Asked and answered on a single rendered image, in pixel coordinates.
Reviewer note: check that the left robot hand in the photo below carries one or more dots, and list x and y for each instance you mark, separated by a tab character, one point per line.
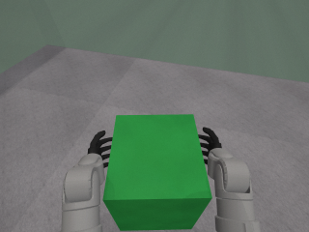
97	142

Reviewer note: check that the robot left forearm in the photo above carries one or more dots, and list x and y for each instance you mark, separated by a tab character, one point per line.
81	195

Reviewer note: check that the right robot hand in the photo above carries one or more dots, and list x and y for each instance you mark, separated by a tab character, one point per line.
213	141

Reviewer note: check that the carton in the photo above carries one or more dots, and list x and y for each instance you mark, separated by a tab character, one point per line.
156	177

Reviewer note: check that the robot right forearm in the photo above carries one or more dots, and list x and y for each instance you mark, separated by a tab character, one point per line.
233	192

